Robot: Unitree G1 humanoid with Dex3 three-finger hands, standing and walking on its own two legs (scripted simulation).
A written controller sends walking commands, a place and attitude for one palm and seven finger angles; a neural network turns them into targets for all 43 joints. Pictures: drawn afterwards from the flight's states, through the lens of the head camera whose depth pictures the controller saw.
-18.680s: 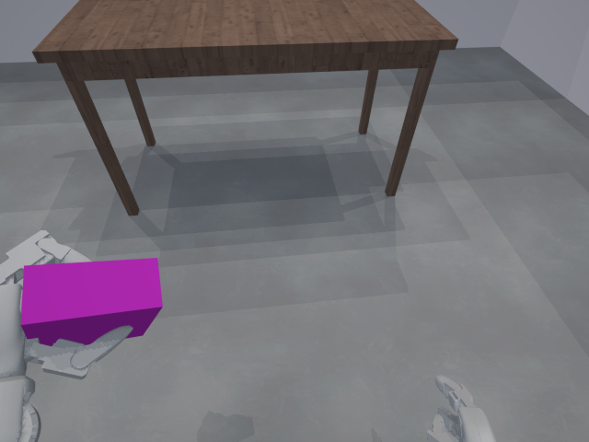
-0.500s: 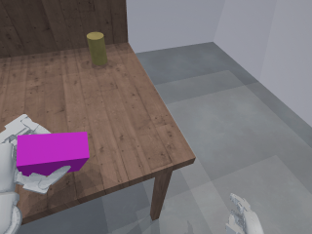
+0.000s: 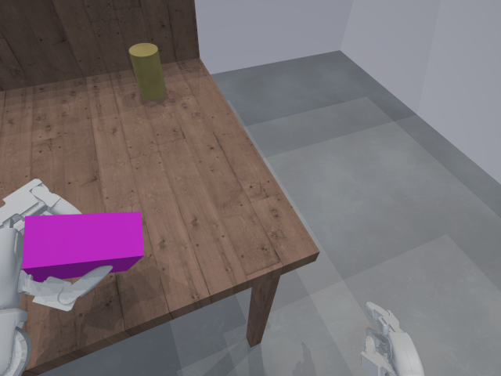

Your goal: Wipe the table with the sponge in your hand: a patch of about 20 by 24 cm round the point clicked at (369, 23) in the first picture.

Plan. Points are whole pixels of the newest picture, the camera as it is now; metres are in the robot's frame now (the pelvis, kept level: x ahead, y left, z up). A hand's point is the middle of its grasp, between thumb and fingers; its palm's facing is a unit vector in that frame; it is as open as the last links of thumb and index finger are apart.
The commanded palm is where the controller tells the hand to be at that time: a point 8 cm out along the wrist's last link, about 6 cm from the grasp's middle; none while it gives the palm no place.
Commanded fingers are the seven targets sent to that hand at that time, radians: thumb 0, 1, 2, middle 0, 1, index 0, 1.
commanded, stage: come to a stop and stand still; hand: left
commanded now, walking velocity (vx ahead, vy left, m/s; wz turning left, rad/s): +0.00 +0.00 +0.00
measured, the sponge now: (101, 247) +0.24 +0.21 +0.13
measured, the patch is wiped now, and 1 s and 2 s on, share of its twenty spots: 0.00 0.00 0.00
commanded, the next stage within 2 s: look again from close up in 0.42 s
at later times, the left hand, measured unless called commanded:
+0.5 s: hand (45, 250) +0.22 +0.26 +0.15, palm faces +0.36 -0.85 -0.38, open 9.2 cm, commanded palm +0.16 +0.29 +0.18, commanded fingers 0.00 0.10 1.30 -1.20 -1.60 -1.20 -1.60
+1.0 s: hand (21, 240) +0.22 +0.27 +0.18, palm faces +0.44 -0.77 -0.46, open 9.2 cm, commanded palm +0.13 +0.28 +0.18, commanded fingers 0.00 0.10 1.30 -1.20 -1.60 -1.20 -1.60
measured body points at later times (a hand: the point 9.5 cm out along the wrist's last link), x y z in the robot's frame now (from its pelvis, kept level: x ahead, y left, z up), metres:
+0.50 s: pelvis +0.01 +0.01 +0.00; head +0.03 +0.04 +0.45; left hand +0.19 +0.30 +0.17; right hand +0.21 -0.20 -0.06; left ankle +0.02 +0.06 -0.74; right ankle +0.01 -0.13 -0.74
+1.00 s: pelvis -0.01 -0.01 +0.00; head +0.01 +0.02 +0.45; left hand +0.19 +0.31 +0.20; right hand +0.17 -0.22 -0.07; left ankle +0.02 +0.06 -0.74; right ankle +0.01 -0.13 -0.74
